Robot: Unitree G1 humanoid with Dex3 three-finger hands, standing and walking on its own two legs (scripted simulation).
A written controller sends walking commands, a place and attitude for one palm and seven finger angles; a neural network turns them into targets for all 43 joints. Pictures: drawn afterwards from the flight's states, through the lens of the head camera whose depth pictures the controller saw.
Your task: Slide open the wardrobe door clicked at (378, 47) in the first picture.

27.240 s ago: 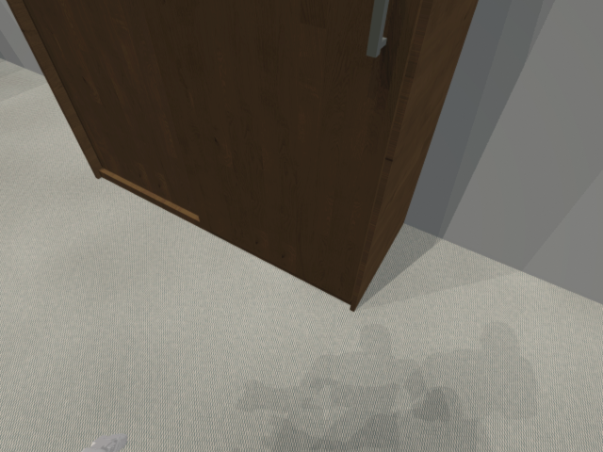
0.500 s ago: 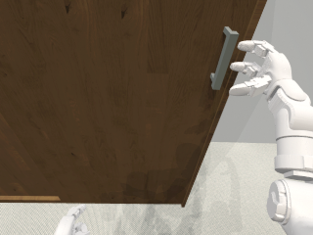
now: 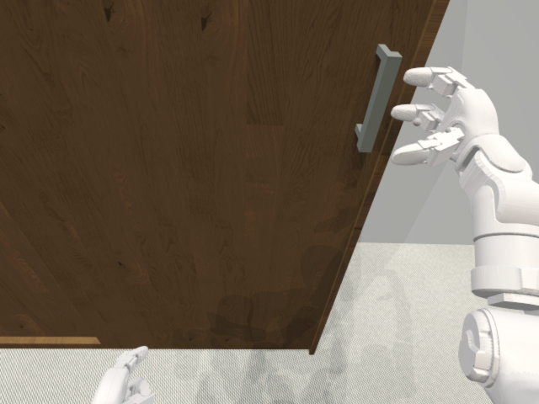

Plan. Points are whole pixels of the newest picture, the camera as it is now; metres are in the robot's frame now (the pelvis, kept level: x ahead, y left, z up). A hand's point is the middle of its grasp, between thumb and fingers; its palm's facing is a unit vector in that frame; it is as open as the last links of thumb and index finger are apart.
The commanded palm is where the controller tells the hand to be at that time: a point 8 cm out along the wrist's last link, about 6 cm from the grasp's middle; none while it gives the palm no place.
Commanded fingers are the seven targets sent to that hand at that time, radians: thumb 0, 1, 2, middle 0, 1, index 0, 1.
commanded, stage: move the hooked fingers beside the handle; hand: right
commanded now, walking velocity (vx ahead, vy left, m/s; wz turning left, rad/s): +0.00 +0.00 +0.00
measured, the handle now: (373, 100) +0.48 -0.11 +0.26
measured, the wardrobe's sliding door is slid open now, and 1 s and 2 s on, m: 0.00 0.00 0.00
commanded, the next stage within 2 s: feel for the door with the fingertips in 0.90 s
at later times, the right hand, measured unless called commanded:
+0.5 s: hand (418, 127) +0.42 -0.16 +0.26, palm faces -0.05 +1.00 -0.02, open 14.0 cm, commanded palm +0.39 -0.22 +0.26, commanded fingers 0.00 0.50 -0.30 0.30 1.20 0.30 1.20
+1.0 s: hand (426, 125) +0.42 -0.17 +0.26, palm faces -0.04 +1.00 -0.02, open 14.0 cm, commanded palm +0.40 -0.23 +0.26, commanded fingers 0.00 0.50 -0.30 0.30 1.20 0.30 1.20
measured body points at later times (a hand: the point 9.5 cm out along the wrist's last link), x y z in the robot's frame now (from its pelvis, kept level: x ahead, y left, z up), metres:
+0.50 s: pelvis +0.01 +0.00 +0.00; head -0.02 +0.02 +0.45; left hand +0.16 +0.25 -0.09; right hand +0.41 -0.22 +0.26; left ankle -0.03 +0.11 -0.74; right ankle +0.01 -0.11 -0.74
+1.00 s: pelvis +0.01 +0.00 +0.00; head -0.01 +0.02 +0.45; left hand +0.17 +0.25 -0.09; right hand +0.41 -0.23 +0.27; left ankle -0.03 +0.11 -0.74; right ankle +0.01 -0.11 -0.74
